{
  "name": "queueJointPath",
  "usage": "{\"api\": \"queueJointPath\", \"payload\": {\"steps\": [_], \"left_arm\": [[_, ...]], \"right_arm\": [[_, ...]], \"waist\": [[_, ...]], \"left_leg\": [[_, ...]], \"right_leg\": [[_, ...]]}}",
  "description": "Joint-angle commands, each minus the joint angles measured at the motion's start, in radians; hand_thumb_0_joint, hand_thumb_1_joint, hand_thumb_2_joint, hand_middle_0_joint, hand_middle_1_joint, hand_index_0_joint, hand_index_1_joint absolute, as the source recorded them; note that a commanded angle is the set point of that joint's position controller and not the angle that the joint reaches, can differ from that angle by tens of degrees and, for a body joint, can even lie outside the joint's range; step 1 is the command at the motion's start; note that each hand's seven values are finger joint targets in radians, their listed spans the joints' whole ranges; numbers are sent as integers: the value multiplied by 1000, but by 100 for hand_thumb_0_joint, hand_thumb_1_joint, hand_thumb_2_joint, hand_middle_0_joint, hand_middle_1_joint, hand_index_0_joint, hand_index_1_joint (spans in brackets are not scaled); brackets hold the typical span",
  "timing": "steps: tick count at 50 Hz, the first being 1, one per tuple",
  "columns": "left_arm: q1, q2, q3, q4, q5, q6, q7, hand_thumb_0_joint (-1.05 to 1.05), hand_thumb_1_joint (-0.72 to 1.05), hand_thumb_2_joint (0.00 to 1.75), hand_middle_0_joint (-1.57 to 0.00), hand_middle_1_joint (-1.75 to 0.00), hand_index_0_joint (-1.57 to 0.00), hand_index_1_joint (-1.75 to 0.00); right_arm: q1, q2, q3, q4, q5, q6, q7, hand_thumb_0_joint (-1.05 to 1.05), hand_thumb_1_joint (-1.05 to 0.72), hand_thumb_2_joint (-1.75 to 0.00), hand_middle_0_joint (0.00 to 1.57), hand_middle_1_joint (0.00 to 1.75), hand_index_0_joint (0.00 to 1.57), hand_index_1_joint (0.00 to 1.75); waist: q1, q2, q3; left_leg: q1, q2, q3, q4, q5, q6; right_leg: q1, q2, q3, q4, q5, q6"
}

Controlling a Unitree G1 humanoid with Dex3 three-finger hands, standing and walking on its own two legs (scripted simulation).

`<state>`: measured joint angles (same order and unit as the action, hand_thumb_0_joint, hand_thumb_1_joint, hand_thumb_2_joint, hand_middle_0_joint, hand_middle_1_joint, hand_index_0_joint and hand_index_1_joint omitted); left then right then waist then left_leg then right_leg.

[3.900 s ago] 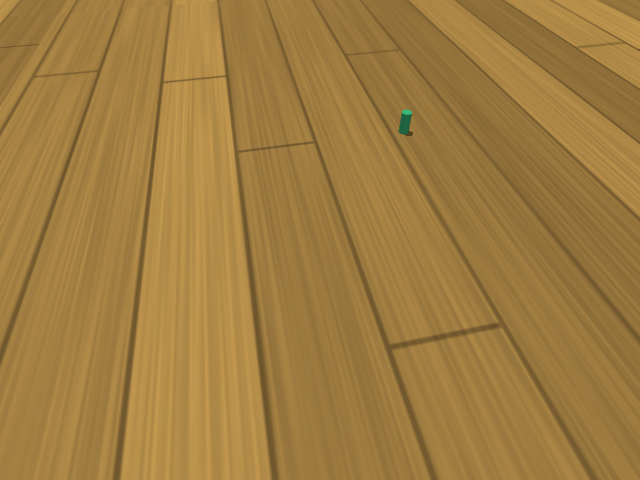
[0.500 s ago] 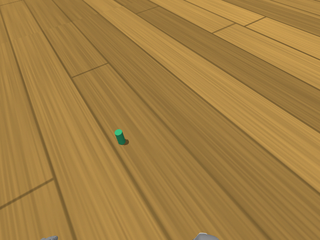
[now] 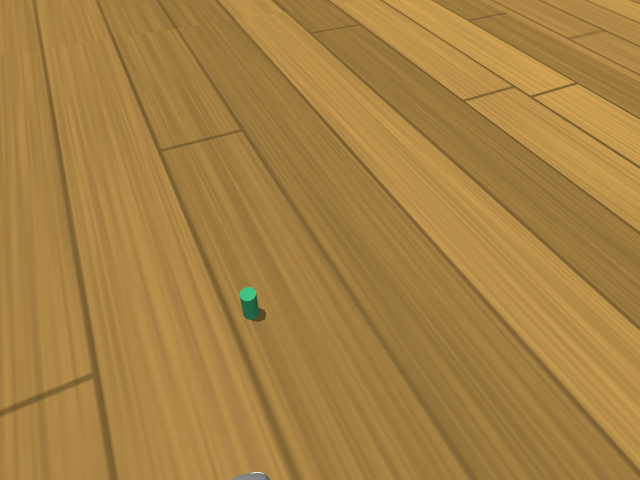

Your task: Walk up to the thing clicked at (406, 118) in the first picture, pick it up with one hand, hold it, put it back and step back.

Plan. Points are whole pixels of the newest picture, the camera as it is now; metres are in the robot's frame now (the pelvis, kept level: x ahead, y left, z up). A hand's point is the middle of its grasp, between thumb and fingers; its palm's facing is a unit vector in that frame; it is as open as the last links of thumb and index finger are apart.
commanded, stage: walk up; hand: left
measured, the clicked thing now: (249, 303) +0.74 +0.26 -0.70
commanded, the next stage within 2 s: none
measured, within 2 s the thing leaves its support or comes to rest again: neither
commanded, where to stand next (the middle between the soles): +0.32 +0.01 m, yaw -2 degrees
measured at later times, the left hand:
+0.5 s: hand (148, 395) +0.25 +0.27 -0.12, palm faces -0.11 -0.91 -0.40, open 7.4 cm
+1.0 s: hand (146, 369) +0.30 +0.30 -0.16, palm faces -0.09 -0.94 -0.32, open 7.4 cm
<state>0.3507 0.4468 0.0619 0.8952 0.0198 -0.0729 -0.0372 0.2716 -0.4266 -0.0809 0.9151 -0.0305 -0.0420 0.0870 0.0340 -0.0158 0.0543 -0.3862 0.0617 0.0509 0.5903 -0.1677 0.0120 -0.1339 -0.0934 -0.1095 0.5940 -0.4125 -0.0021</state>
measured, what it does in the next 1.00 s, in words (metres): walks ahead: right foot, then left foot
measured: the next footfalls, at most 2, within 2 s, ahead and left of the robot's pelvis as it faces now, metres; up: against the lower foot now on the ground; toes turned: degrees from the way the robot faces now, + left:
right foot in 0.48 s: +0.27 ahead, -0.13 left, +0.00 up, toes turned -7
left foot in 0.88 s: +0.35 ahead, +0.14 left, +0.00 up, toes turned -3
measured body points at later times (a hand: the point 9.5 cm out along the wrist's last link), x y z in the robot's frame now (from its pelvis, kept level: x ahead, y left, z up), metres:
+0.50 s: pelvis +0.15 +0.00 +0.00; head +0.16 -0.02 +0.45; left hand +0.25 +0.32 -0.10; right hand +0.16 -0.32 -0.13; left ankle +0.09 +0.12 -0.72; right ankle +0.23 -0.12 -0.73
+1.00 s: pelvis +0.23 +0.04 +0.00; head +0.25 +0.07 +0.45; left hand +0.30 +0.35 -0.14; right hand +0.28 -0.28 -0.09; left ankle +0.32 +0.15 -0.72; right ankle +0.23 -0.10 -0.69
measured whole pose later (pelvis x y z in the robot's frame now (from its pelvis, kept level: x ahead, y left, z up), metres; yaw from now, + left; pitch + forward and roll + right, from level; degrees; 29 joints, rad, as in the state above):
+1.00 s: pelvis +0.23 +0.04 +0.00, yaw -4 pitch -3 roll -1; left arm 0.26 0.42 0.03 0.92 0.01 0.00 -0.01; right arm 0.25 -0.37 -0.04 0.92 -0.02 -0.05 0.03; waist 0.01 -0.06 0.10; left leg -0.36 0.04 0.05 0.61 -0.21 0.03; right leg -0.37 -0.02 0.01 0.90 -0.48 -0.03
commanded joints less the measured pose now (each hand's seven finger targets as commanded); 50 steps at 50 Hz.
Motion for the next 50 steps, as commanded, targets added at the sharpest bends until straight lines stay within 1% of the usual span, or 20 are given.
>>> {"api": "queueJointPath", "payload": {"steps": [1,2,5,7,15,21,23,24,25,26,27,31,34,36,40,43,44,45,47,50], "left_arm": [[48,141,23,-82,-20,-7,19,0,90,90,-20,-30,-20,-30],[10,212,37,-69,-14,-1,30,0,90,90,-20,-30,-20,-30],[27,187,29,-37,-34,-3,21,0,90,90,-20,-30,-20,-30],[54,164,27,-27,-36,9,14,0,90,90,-20,-30,-20,-30],[-99,133,27,-87,-15,18,-12,0,90,90,-20,-30,-20,-30],[-74,137,45,-60,-11,-2,-19,0,90,90,-20,-30,-20,-30],[13,168,59,-37,-5,-19,-5,0,90,90,-20,-30,-20,-30],[83,210,77,-23,1,-31,8,0,90,90,-20,-30,-20,-30],[104,291,95,-49,3,-40,20,0,90,90,-20,-30,-20,-30],[84,300,92,-53,-11,-34,20,0,90,90,-20,-30,-20,-30],[65,295,88,-60,-23,-27,22,0,90,90,-20,-30,-20,-30],[-9,218,61,-84,-32,-28,32,0,90,90,-20,-30,-20,-30],[-45,212,54,-111,-19,-28,27,0,90,90,-20,-30,-20,-30],[-83,213,50,-125,-9,-20,27,0,90,90,-20,-30,-20,-30],[-104,196,35,-119,-3,4,29,0,90,90,-20,-30,-20,-30],[-139,156,14,-109,-13,32,32,0,90,90,-20,-30,-20,-30],[-111,106,-3,-103,-20,40,32,0,90,90,-20,-30,-20,-30],[-54,63,-17,-114,-26,42,28,0,90,90,-20,-30,-20,-30],[15,192,21,-42,-14,58,41,0,90,90,-20,-30,-20,-30],[-3,196,33,2,-10,64,36,0,90,90,-20,-30,-20,-30]], "right_arm": [[174,-360,-91,-71,11,-53,-47,0,-90,-90,20,30,20,30],[151,-348,-91,-70,30,-47,-44,0,-90,-90,20,30,20,30],[82,-234,-48,-97,31,-57,-63,0,-90,-90,20,30,20,30],[97,-227,-44,-94,38,-65,-66,0,-90,-90,20,30,20,30],[71,-235,-54,-143,24,-58,-70,0,-90,-90,20,30,20,30],[33,-238,-53,-170,20,-43,-60,0,-90,-90,20,30,20,30],[50,-198,-36,-177,20,-36,-58,0,-90,-90,20,30,20,30],[100,-143,-17,-174,24,-38,-55,0,-90,-90,20,30,20,30],[149,-91,4,-188,25,-38,-52,0,-90,-90,20,30,20,30],[120,-174,-13,-165,22,-25,-61,0,-90,-90,20,30,20,30],[89,-213,-23,-155,16,-18,-71,0,-90,-90,20,30,20,30],[95,-181,-21,-119,30,-9,-56,0,-90,-90,20,30,20,30],[96,-172,-27,-108,21,2,-40,0,-90,-90,20,30,20,30],[82,-163,-28,-96,18,8,-39,0,-90,-90,20,30,20,30],[34,-138,-23,-67,18,-1,-55,0,-90,-90,20,30,20,30],[71,-142,-26,-23,14,-18,-77,0,-90,-90,20,30,20,30],[96,-182,-31,-13,3,-26,-87,0,-90,-90,20,30,20,30],[106,-262,-48,-35,-8,-39,-88,0,-90,-90,20,30,20,30],[17,-339,-65,-57,15,-31,-85,0,-90,-90,20,30,20,30],[-30,-254,-40,-66,5,-33,-92,0,-90,-90,20,30,20,30]], "waist": [[-108,290,-89],[-104,227,-42],[-58,135,-13],[-45,168,-46],[-71,139,41],[-32,102,24],[12,-4,-49],[41,-161,-111],[30,-330,-150],[46,-223,-87],[44,-184,-52],[-14,-131,-6],[-27,-141,18],[-33,-165,51],[-20,-153,17],[-68,-55,-48],[-74,83,-64],[-57,271,-72],[-40,214,-24],[-26,198,1]], "left_leg": [[445,358,-706,-379,-398,189],[395,377,-702,-354,-361,245],[342,212,-283,-275,212,122],[353,193,-205,-257,378,118],[283,205,-104,-319,188,212],[109,200,-117,-250,-80,187],[108,137,-61,-31,20,144],[51,61,-3,204,-3,112],[-130,-52,41,409,-318,53],[-243,-77,-16,488,-385,34],[-238,-30,-64,518,-396,30],[-165,8,-113,460,-241,20],[-102,10,-63,359,-158,3],[-64,18,-40,271,-137,-13],[128,5,-13,114,-36,-31],[282,-42,-2,-69,10,-10],[302,45,-118,-177,-59,11],[288,241,-450,-311,-210,75],[188,340,-601,-388,-588,218],[148,213,-379,-355,-410,154]], "right_leg": [[-550,119,91,534,-125,-46],[-552,58,149,582,-124,-60],[-466,19,233,505,67,-48],[-423,24,202,480,123,-27],[-412,-13,130,201,216,1],[-122,20,85,20,249,-21],[45,57,80,-84,212,-39],[158,-8,189,-175,117,-61],[269,-237,560,-248,85,-141],[249,-320,718,-305,77,-243],[175,-341,725,-299,118,-285],[26,-189,383,-283,349,-209],[-106,-130,264,-325,193,-205],[-191,-124,226,-350,102,-208],[-309,-125,190,-256,147,-196],[-334,-78,148,-39,165,-138],[-363,-29,118,72,99,-101],[-420,99,66,246,-92,-42],[-418,49,154,407,-143,-44],[-391,28,199,383,-37,-32]]}}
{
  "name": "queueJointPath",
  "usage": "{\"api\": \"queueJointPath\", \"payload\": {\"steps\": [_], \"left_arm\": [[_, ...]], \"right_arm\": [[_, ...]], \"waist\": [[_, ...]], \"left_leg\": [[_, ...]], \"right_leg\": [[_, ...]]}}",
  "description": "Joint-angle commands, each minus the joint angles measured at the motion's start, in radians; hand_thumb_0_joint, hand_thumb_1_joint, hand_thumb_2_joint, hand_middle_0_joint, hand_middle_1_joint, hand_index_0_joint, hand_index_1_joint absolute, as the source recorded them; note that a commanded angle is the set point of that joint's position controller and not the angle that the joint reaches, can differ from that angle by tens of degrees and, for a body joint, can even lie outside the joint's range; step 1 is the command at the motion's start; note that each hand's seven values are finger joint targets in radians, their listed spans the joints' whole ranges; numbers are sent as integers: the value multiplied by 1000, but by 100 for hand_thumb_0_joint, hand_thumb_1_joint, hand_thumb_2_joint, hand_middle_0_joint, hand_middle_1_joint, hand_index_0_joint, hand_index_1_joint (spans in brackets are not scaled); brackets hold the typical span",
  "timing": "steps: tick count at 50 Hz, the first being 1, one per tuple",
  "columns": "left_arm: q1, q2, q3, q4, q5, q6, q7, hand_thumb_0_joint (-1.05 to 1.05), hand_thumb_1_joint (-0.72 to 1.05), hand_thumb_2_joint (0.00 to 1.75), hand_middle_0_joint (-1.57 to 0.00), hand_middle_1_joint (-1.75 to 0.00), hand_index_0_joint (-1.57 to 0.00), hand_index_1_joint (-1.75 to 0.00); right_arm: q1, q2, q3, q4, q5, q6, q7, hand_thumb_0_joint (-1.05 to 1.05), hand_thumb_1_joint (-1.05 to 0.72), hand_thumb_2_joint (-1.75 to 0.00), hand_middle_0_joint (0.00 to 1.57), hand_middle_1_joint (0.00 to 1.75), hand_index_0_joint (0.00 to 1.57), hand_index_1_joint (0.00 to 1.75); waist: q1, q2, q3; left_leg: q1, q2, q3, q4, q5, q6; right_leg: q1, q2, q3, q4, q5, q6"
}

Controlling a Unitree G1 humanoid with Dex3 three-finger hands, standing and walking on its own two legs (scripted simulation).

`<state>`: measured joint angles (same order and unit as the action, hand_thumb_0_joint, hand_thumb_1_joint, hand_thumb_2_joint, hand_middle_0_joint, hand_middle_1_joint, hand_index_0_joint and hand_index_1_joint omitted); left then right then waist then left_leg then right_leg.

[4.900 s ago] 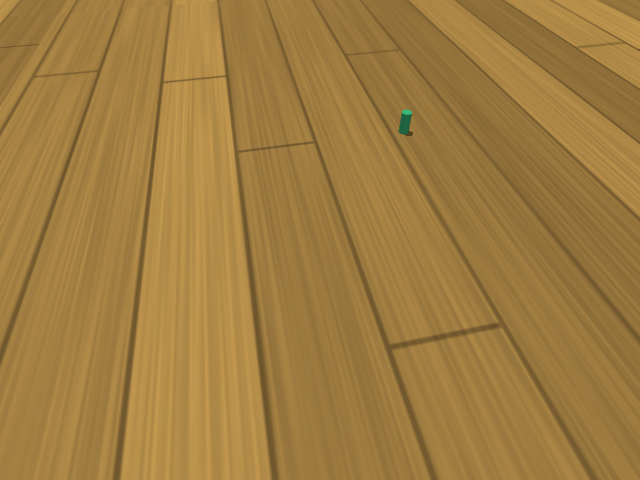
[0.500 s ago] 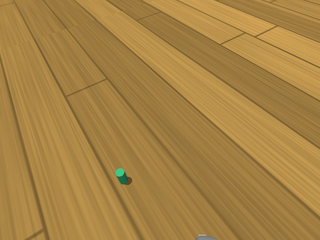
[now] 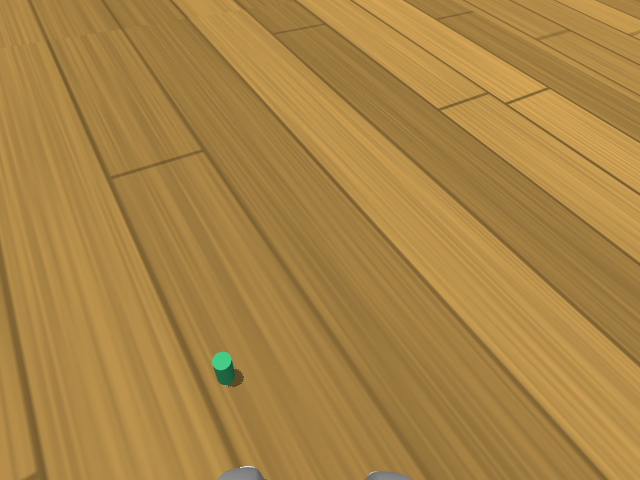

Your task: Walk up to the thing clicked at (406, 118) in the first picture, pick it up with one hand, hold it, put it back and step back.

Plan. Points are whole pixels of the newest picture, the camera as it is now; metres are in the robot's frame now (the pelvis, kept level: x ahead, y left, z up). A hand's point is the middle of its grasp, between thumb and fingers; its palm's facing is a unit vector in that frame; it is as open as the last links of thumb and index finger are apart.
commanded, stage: walk up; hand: left
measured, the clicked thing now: (223, 368) +0.50 +0.25 -0.70
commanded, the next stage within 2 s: stand in 1.58 s
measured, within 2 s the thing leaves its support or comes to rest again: neither
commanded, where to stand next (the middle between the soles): +0.09 -0.03 m, yaw +1 degrees
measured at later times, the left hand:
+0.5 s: hand out of the picture +0.12 +0.24 -0.14, palm faces -0.03 -0.93 -0.38, open 7.4 cm
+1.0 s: hand (145, 477) +0.15 +0.23 -0.14, palm faces -0.02 -0.94 -0.33, open 7.4 cm
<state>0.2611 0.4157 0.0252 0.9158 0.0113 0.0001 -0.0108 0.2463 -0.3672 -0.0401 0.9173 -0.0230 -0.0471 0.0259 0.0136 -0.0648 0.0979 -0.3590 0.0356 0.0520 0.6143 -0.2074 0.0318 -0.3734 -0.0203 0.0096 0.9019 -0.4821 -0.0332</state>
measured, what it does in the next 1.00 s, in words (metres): steps on the spot: right foot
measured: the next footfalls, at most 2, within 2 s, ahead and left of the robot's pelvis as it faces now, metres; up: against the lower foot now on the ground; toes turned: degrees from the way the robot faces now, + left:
right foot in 0.26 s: +0.08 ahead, -0.15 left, +0.00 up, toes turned -3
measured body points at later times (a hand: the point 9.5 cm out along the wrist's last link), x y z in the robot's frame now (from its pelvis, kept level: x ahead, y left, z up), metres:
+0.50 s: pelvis +0.04 -0.02 +0.01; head +0.05 -0.03 +0.46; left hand +0.12 +0.29 -0.11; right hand +0.12 -0.32 -0.13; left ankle +0.08 +0.11 -0.72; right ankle +0.05 -0.15 -0.72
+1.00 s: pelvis +0.06 -0.03 +0.02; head +0.06 -0.02 +0.47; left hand +0.15 +0.28 -0.11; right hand +0.13 -0.34 -0.11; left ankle +0.08 +0.11 -0.72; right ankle +0.05 -0.15 -0.72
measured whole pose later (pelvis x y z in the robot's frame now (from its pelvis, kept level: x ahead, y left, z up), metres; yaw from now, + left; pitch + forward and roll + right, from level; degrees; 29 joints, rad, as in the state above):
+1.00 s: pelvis +0.06 -0.03 +0.02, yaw +0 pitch -2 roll +0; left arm 0.07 0.35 0.01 1.14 0.01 0.00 -0.01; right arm 0.10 -0.37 0.00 1.13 -0.01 -0.02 0.01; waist 0.00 0.00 0.05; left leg -0.19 0.04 0.01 0.40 -0.18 -0.02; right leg -0.12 -0.02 -0.04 0.39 -0.23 0.01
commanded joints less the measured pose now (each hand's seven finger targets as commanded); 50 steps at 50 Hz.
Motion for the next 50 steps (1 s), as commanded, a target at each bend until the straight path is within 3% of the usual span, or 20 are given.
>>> {"api": "queueJointPath", "payload": {"steps": [1,6,9,11,12,13,14,15,16,17,18,19,20,22,24,26,29,31,40,50], "left_arm": [[101,217,69,-10,0,-8,5,0,90,90,-20,-30,-20,-30],[50,169,61,-4,7,-8,-3,0,90,90,-20,-30,-20,-30],[53,159,63,26,8,-16,2,0,90,90,-20,-30,-20,-30],[87,136,59,53,9,-25,9,0,90,90,-20,-30,-20,-30],[88,144,61,60,14,-31,13,0,90,90,-20,-30,-20,-30],[74,162,64,53,19,-38,18,0,90,90,-20,-30,-20,-30],[43,221,76,41,29,-49,23,0,90,90,-20,-30,-20,-30],[-47,272,75,20,19,-49,21,0,90,90,-20,-30,-20,-30],[-129,281,70,1,18,-43,14,0,90,90,-20,-30,-20,-30],[-151,228,54,-5,9,-38,10,0,90,90,-20,-30,-20,-30],[-148,188,42,1,0,-38,11,0,90,90,-20,-30,-20,-30],[-162,171,37,4,-5,-40,12,0,90,90,-20,-30,-20,-30],[-120,162,34,20,-10,-43,12,0,90,90,-20,-30,-20,-30],[-88,182,36,43,-9,-43,10,0,90,90,-20,-30,-20,-30],[-122,191,36,53,-7,-43,12,0,90,90,-20,-30,-20,-30],[-160,185,32,54,-8,-39,14,0,90,90,-20,-30,-20,-30],[-157,168,29,77,-13,-37,16,0,90,90,-20,-30,-20,-30],[-173,169,28,88,-14,-35,16,0,90,90,-20,-30,-20,-30],[-243,156,22,125,-7,-26,10,0,90,90,-20,-30,-20,-30],[-249,153,28,158,-5,-25,8,0,90,90,-20,-30,-20,-30]], "right_arm": [[-8,-308,-77,-68,1,-32,-30,0,-90,-90,20,30,20,30],[-4,-299,-75,-71,-1,-25,-33,0,-90,-90,20,30,20,30],[-48,-303,-68,-74,-2,-9,-28,0,-90,-90,20,30,20,30],[-89,-285,-56,-77,6,5,-25,0,-90,-90,20,30,20,30],[-90,-250,-42,-76,15,11,-24,0,-90,-90,20,30,20,30],[-76,-217,-29,-69,20,12,-24,0,-90,-90,20,30,20,30],[-50,-172,-16,-66,27,12,-24,0,-90,-90,20,30,20,30],[-79,-179,-15,-55,28,15,-29,0,-90,-90,20,30,20,30],[-48,-218,-28,-17,22,10,-32,0,-90,-90,20,30,20,30],[-16,-224,-28,8,22,-1,-31,0,-90,-90,20,30,20,30],[-22,-237,-30,22,27,-8,-31,0,-90,-90,20,30,20,30],[-26,-248,-35,38,29,-12,-30,0,-90,-90,20,30,20,30],[-60,-248,-27,35,31,-14,-29,0,-90,-90,20,30,20,30],[-95,-249,-19,36,26,-13,-28,0,-90,-90,20,30,20,30],[-111,-234,-14,58,26,-7,-25,0,-90,-90,20,30,20,30],[-107,-235,-12,81,23,-8,-27,0,-90,-90,20,30,20,30],[-131,-239,-7,103,22,-13,-28,0,-90,-90,20,30,20,30],[-144,-228,-4,113,23,-14,-31,0,-90,-90,20,30,20,30],[-192,-212,1,146,16,-3,-30,0,-90,-90,20,30,20,30],[-199,-218,1,163,15,1,-32,0,-90,-90,20,30,20,30]], "waist": [[-2,253,-54],[-30,252,-87],[-21,239,-77],[10,196,-103],[21,154,-109],[22,90,-116],[0,-85,-104],[-9,-129,-49],[-33,-126,-40],[-63,-91,-45],[-66,-44,-53],[-60,-30,-76],[-26,-10,-113],[-3,-39,-145],[-14,-35,-101],[-26,18,-116],[-5,73,-143],[-4,68,-153],[-14,77,-109],[-18,61,-134]], "left_leg": [[123,223,-334,-361,-316,130],[143,216,-253,-306,-167,161],[7,213,-228,-272,-189,156],[-19,188,-180,-185,-171,132],[-38,161,-162,-137,-163,94],[-50,137,-134,-62,-131,61],[-90,56,-77,76,-129,11],[-82,-25,-29,107,-270,-10],[52,2,-51,102,-267,-12],[150,10,-59,-13,-213,-3],[188,35,-74,-95,-62,1],[180,73,-131,-129,69,14],[190,111,-178,-142,155,32],[150,104,-160,-124,95,41],[135,58,-110,-114,68,15],[172,66,-112,-150,99,5],[165,102,-148,-186,197,20],[175,95,-132,-186,240,15],[159,87,-135,-269,74,1],[221,84,-122,-267,138,-3]], "right_leg": [[-135,-48,66,52,60,0],[-66,-47,6,-114,73,27],[82,-15,-33,-202,94,25],[179,5,-56,-363,190,16],[223,8,-38,-414,204,5],[249,-40,42,-496,204,-12],[214,-198,295,-598,174,-64],[100,-287,396,-637,70,-146],[-4,-298,362,-584,98,-175],[-57,-231,245,-529,149,-132],[-40,-166,138,-484,238,-71],[8,-111,80,-434,317,-29],[60,-81,56,-409,383,-13],[127,-84,80,-458,294,-18],[124,-114,109,-512,252,-32],[124,-123,96,-487,304,-35],[199,-91,46,-470,380,-16],[221,-99,49,-478,414,-14],[234,-98,53,-574,299,-5],[245,-99,38,-604,327,3]]}}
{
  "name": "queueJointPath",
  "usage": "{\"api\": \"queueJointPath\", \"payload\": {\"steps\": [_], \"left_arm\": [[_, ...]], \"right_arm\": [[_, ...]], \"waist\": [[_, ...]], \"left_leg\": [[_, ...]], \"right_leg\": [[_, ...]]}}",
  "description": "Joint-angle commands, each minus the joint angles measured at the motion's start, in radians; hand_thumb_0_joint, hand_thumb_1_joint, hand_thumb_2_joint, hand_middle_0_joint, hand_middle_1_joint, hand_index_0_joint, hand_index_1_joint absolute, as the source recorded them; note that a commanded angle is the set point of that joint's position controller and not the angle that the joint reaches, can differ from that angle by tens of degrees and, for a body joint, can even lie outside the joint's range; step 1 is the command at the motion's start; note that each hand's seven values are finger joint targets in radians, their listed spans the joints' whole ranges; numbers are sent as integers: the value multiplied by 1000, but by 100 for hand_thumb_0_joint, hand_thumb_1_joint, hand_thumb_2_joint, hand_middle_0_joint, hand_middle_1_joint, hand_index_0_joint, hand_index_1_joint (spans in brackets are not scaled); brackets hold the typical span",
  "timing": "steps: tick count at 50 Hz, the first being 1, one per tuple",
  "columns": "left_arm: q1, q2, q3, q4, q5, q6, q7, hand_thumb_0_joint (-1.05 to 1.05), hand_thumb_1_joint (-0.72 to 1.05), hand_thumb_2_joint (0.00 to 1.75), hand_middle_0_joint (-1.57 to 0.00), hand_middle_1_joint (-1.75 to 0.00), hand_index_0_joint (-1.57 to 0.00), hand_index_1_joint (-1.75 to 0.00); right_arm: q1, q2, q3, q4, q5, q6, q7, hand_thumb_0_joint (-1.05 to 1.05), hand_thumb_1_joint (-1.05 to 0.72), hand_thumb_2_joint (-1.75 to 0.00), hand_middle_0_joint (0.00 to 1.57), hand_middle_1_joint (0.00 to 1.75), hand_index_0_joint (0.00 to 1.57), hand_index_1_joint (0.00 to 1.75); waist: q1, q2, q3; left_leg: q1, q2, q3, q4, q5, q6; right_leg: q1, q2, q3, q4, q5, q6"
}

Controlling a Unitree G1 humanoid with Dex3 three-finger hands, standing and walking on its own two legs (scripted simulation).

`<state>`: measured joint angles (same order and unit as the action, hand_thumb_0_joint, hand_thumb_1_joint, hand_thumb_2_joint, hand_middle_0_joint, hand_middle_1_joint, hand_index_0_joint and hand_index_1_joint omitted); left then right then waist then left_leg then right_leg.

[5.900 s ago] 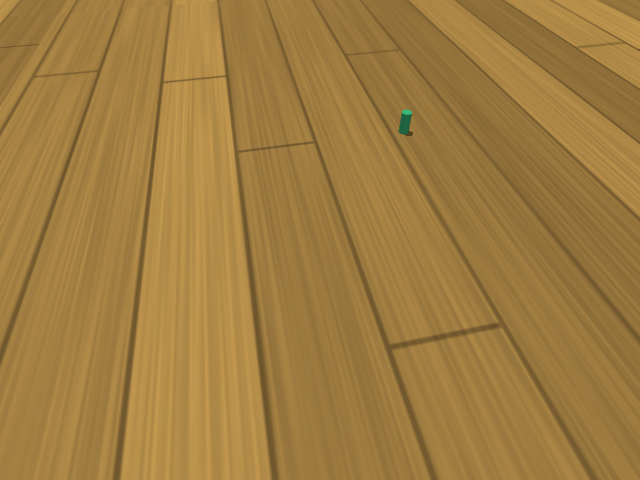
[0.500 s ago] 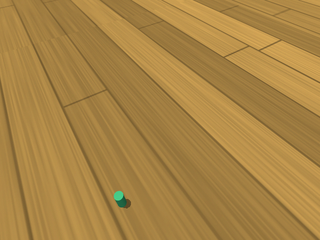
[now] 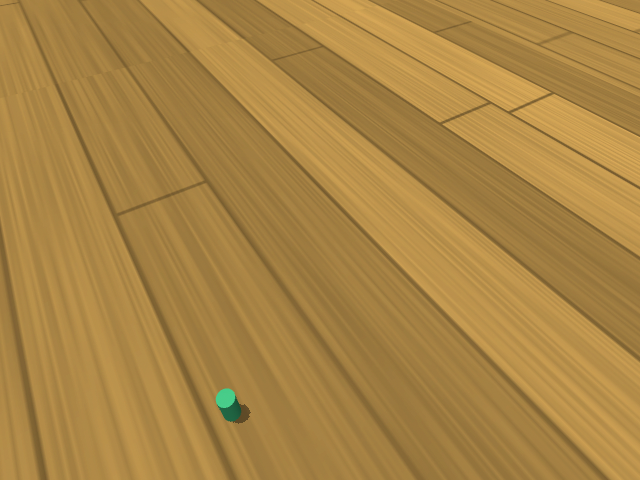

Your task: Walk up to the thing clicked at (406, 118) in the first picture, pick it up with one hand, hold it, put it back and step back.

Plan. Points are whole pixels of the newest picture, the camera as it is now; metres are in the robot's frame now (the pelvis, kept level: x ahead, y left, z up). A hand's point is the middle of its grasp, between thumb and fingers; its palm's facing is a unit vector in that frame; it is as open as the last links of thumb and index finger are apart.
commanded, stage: walk up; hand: left
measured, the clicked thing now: (229, 405) +0.44 +0.28 -0.72
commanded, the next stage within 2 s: stand in 0.58 s
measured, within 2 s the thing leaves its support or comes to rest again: neither
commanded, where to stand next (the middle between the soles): +0.03 +0.00 m, yaw +2 degrees
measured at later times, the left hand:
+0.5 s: hand out of the picture +0.09 +0.26 -0.16, palm faces +0.02 -0.95 -0.33, open 7.4 cm
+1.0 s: hand out of the picture +0.08 +0.26 -0.15, palm faces -0.01 -0.94 -0.34, open 7.4 cm
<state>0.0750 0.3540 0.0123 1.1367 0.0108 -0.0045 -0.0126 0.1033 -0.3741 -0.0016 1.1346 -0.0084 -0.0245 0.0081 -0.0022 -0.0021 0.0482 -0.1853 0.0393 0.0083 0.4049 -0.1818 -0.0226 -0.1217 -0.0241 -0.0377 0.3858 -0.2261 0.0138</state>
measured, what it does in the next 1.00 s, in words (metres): stands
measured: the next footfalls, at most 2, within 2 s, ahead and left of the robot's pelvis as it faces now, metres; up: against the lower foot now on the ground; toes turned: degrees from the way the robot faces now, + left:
none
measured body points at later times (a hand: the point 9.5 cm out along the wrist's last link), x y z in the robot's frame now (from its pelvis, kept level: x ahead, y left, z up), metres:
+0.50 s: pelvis +0.01 +0.00 +0.00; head +0.01 +0.01 +0.45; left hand +0.09 +0.30 -0.13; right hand +0.10 -0.30 -0.13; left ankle +0.02 +0.13 -0.74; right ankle -0.01 -0.13 -0.74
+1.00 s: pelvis +0.00 +0.00 +0.00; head +0.01 +0.00 +0.45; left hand +0.08 +0.30 -0.13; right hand +0.09 -0.29 -0.13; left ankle +0.02 +0.13 -0.74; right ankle -0.01 -0.13 -0.74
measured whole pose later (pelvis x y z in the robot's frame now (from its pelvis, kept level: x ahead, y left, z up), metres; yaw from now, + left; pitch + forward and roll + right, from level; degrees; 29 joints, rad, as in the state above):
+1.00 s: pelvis +0.00 +0.00 +0.00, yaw +0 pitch -2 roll +0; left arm 0.09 0.34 0.01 1.14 0.01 -0.01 0.00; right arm 0.07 -0.35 0.00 1.15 -0.01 -0.01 0.01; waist 0.00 0.01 0.05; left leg -0.13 0.03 0.01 0.31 -0.13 -0.02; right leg -0.08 -0.03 -0.04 0.31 -0.19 0.02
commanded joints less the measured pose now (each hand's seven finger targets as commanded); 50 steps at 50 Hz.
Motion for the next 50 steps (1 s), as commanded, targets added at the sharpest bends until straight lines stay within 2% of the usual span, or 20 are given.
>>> {"api": "queueJointPath", "payload": {"steps": [1,3,9,14,20,27,28,29,32,40,45,48,50], "left_arm": [[-71,213,40,-64,-3,-20,9,0,90,90,-20,-30,-20,-30],[-62,211,40,-62,-5,-19,9,0,90,90,-20,-30,-20,-30],[-43,207,42,-51,-5,-18,11,0,90,90,-20,-30,-20,-30],[-55,209,45,-52,0,-17,13,0,90,90,-20,-30,-20,-30],[-35,205,48,-46,-1,-15,14,0,90,90,-20,-30,-20,-30],[-34,201,48,-55,1,-13,13,0,90,90,-20,-30,-20,-30],[-42,203,49,-56,2,-14,13,0,90,90,-20,-30,-20,-30],[-46,202,41,-60,-2,-18,18,0,90,90,-20,-30,-20,-30],[-37,204,40,-55,-7,-22,19,0,90,90,-20,-30,-20,-30],[-41,207,33,-57,-5,-25,20,0,90,90,-20,-30,-20,-30],[-30,205,29,-53,-4,-24,18,0,90,90,-20,-30,-20,-30],[-29,209,31,-58,-3,-24,18,0,90,90,-20,-30,-20,-30],[-27,212,32,-56,-3,-23,19,0,90,90,-20,-30,-20,-30]], "right_arm": [[-51,-211,-37,-51,1,-22,-15,0,-90,-90,20,30,20,30],[-56,-213,-35,-48,-1,-22,-16,0,-90,-90,20,30,20,30],[-58,-206,-37,-49,0,-20,-17,0,-90,-90,20,30,20,30],[-54,-201,-38,-46,-1,-16,-18,0,-90,-90,20,30,20,30],[-65,-198,-41,-50,-1,-16,-18,0,-90,-90,20,30,20,30],[-75,-195,-38,-55,-3,-17,-19,0,-90,-90,20,30,20,30],[-65,-193,-39,-53,-3,-17,-19,0,-90,-90,20,30,20,30],[-104,-189,-38,-61,-1,-11,-21,0,-90,-90,20,30,20,30],[-85,-187,-36,-56,4,-9,-20,0,-90,-90,20,30,20,30],[-90,-189,-36,-51,3,-5,-15,0,-90,-90,20,30,20,30],[-87,-192,-36,-44,2,-3,-13,0,-90,-90,20,30,20,30],[-87,-193,-37,-44,-1,-6,-13,0,-90,-90,20,30,20,30],[-82,-191,-35,-42,-1,-5,-12,0,-90,-90,20,30,20,30]], "waist": [[-6,-4,-88],[-1,10,-85],[1,-14,-96],[-4,-12,-83],[2,-2,-76],[6,20,-75],[1,14,-84],[9,30,-51],[5,17,-77],[-1,-2,-120],[-1,1,-91],[2,3,-98],[3,1,-80]], "left_leg": [[42,79,-79,-61,107,50],[41,81,-81,-76,104,48],[82,83,-78,-62,178,50],[59,79,-76,-69,169,48],[69,79,-80,-74,192,48],[55,76,-84,-90,163,45],[52,81,-86,-93,169,47],[59,100,-95,-97,260,36],[75,100,-96,-97,280,31],[127,103,-85,-106,241,30],[103,100,-86,-124,179,32],[106,101,-83,-124,191,35],[98,98,-85,-133,167,31]], "right_leg": [[1,-99,88,-92,75,-45],[8,-99,85,-87,87,-42],[7,-99,74,-92,135,-34],[23,-101,70,-95,130,-35],[19,-94,59,-95,136,-29],[30,-96,63,-96,126,-29],[50,-101,62,-96,135,-31],[22,-114,74,-97,196,-23],[52,-115,71,-104,216,-21],[48,-120,76,-117,199,-21],[36,-118,81,-134,146,-21],[38,-123,84,-127,167,-24],[26,-119,84,-129,140,-21]]}}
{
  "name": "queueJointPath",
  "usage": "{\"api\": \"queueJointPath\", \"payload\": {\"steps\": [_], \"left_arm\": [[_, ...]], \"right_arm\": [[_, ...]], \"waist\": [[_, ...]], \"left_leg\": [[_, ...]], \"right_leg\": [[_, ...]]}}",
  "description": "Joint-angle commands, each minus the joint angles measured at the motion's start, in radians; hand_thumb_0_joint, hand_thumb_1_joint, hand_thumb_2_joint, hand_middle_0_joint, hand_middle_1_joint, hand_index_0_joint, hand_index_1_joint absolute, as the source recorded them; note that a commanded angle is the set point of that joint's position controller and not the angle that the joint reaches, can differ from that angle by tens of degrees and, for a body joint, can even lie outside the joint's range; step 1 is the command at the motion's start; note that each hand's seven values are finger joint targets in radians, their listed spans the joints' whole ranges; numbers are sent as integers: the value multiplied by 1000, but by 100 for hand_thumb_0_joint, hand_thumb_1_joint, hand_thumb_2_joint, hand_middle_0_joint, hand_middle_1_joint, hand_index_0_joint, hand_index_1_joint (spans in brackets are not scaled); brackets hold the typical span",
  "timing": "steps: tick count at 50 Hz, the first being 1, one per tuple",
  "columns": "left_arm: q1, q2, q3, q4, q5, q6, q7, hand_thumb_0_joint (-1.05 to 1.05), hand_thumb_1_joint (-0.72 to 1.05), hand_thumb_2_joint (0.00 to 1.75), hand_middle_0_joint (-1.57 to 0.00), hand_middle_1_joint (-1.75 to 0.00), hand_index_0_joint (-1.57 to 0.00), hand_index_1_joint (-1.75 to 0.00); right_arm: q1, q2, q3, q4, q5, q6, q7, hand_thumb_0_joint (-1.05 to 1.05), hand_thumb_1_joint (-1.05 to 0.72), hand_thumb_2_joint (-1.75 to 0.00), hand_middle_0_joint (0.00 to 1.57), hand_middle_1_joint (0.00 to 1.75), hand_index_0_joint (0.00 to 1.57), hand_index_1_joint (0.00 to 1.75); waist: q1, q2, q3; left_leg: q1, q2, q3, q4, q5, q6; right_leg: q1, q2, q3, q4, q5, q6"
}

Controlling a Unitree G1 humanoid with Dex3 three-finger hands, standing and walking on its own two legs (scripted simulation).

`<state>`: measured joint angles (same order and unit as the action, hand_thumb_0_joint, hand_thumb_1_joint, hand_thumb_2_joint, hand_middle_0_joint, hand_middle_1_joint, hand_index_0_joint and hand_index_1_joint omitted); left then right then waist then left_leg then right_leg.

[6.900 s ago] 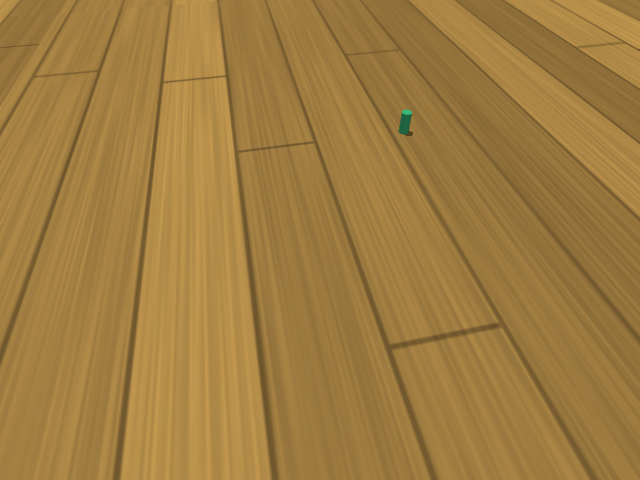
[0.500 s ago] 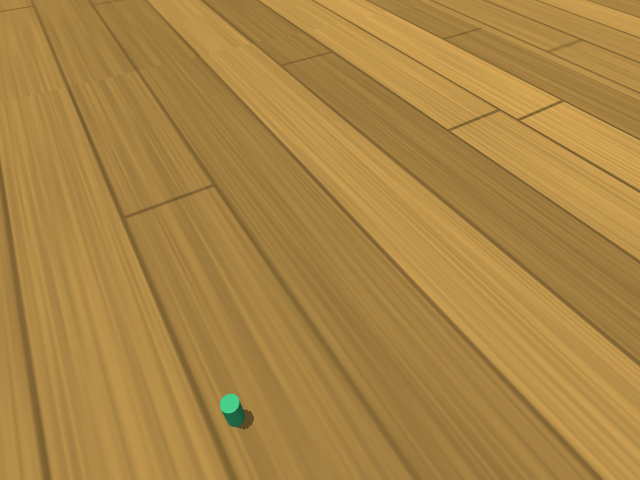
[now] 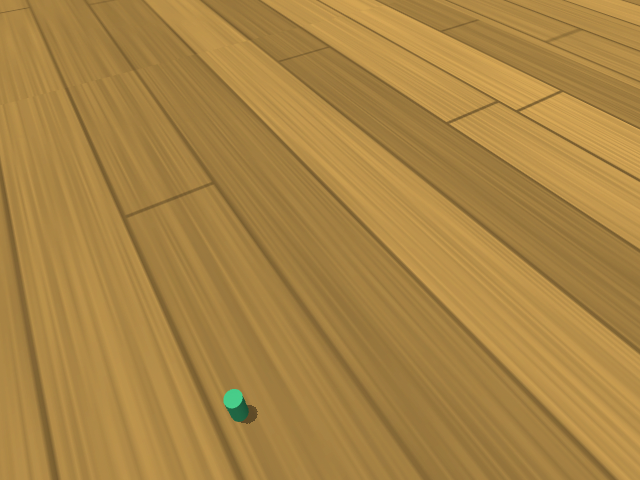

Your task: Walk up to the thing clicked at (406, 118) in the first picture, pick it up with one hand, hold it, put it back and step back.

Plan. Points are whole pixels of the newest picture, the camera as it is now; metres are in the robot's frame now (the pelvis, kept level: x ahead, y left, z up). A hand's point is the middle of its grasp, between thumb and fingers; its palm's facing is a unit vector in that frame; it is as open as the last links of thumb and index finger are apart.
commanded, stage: stand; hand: left
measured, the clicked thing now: (236, 405) +0.44 +0.27 -0.72
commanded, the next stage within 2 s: none
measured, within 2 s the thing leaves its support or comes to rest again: neither
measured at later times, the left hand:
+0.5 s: hand out of the picture +0.06 +0.25 -0.16, palm faces -0.02 -0.94 -0.34, open 7.4 cm
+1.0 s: hand out of the picture +0.09 +0.25 -0.16, palm faces -0.02 -0.94 -0.34, open 7.4 cm
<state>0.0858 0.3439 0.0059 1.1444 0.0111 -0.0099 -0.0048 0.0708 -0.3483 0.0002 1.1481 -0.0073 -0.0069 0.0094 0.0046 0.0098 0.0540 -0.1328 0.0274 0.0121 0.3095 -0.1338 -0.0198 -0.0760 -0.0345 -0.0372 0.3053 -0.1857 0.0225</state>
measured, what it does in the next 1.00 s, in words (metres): stands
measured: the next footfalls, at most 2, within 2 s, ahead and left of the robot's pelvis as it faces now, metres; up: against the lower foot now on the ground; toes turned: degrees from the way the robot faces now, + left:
none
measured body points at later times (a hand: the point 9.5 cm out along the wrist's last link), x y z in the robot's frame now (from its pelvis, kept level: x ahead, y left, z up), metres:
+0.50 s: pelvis -0.01 +0.00 +0.00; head +0.00 +0.00 +0.45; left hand +0.06 +0.30 -0.14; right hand +0.06 -0.31 -0.14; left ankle +0.02 +0.13 -0.75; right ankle -0.01 -0.13 -0.75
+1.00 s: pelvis +0.01 +0.00 +0.00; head +0.01 +0.00 +0.45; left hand +0.09 +0.30 -0.13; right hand +0.09 -0.30 -0.13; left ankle +0.02 +0.13 -0.75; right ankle -0.01 -0.13 -0.75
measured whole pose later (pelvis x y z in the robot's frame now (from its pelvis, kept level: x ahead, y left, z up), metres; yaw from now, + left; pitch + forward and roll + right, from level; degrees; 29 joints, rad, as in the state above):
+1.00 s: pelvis +0.01 +0.00 +0.00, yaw +0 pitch -2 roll +0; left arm 0.11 0.35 0.00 1.12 0.01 -0.01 0.00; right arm 0.09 -0.35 0.00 1.14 -0.01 -0.01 0.01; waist 0.00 0.00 0.04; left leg -0.14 0.03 0.01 0.31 -0.15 -0.02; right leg -0.08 -0.03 -0.03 0.32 -0.20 0.02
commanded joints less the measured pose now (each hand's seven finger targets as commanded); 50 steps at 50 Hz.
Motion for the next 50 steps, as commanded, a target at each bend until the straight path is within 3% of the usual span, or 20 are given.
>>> {"api": "queueJointPath", "payload": {"steps": [1,9,13,15,19,25,27,32,37,50], "left_arm": [[-37,219,36,-61,-4,-18,11,0,90,90,-20,-30,-20,-30],[-26,223,38,-65,-1,-16,8,0,90,90,-20,-30,-20,-30],[-26,227,36,-70,-1,-18,9,0,90,90,-20,-30,-20,-30],[-20,225,35,-68,0,-18,8,0,90,90,-20,-30,-20,-30],[-18,224,36,-72,1,-16,8,0,90,90,-20,-30,-20,-30],[-3,221,34,-74,1,-17,5,0,90,90,-20,-30,-20,-30],[-9,226,35,-78,1,-20,9,0,90,90,-20,-30,-20,-30],[-7,223,32,-81,-4,-22,11,0,90,90,-20,-30,-20,-30],[-2,223,32,-81,-3,-20,12,0,90,90,-20,-30,-20,-30],[-12,219,32,-86,-2,-17,11,0,90,90,-20,-30,-20,-30]], "right_arm": [[-52,-212,-36,-53,0,-22,-12,0,-90,-90,20,30,20,30],[-33,-216,-40,-51,-3,-22,-11,0,-90,-90,20,30,20,30],[-34,-210,-40,-53,-3,-21,-9,0,-90,-90,20,30,20,30],[-29,-213,-41,-50,-3,-19,-8,0,-90,-90,20,30,20,30],[-23,-219,-43,-53,-4,-16,-8,0,-90,-90,20,30,20,30],[-11,-221,-41,-51,-2,-20,-9,0,-90,-90,20,30,20,30],[-12,-215,-40,-56,-3,-20,-10,0,-90,-90,20,30,20,30],[-10,-221,-39,-53,-3,-21,-11,0,-90,-90,20,30,20,30],[-6,-217,-38,-56,-3,-19,-12,0,-90,-90,20,30,20,30],[-17,-216,-38,-65,-3,-22,-13,0,-90,-90,20,30,20,30]], "waist": [[-5,-18,-65],[-7,-7,-62],[-7,-15,-61],[-9,-17,-41],[-11,-3,-44],[-9,-1,-56],[-10,-19,-80],[-8,-13,-96],[-8,-11,-90],[-7,-6,-73]], "left_leg": [[36,108,-96,-46,88,25],[15,104,-96,-54,22,28],[27,108,-100,-50,37,28],[10,101,-101,-51,-22,26],[3,100,-101,-48,-38,29],[2,102,-106,-47,-13,28],[24,107,-102,-29,61,33],[47,113,-96,-17,134,33],[37,112,-87,-17,141,32],[32,112,-88,-28,106,27]], "right_leg": [[-38,-103,79,-56,59,-27],[-39,-107,90,-60,21,-36],[-57,-104,87,-59,5,-36],[-74,-98,88,-70,-37,-32],[-73,-102,95,-67,-42,-37],[-59,-101,93,-55,-8,-37],[-50,-106,94,-49,46,-36],[-36,-108,91,-40,103,-35],[-25,-108,86,-38,132,-35],[-28,-108,89,-46,81,-38]]}}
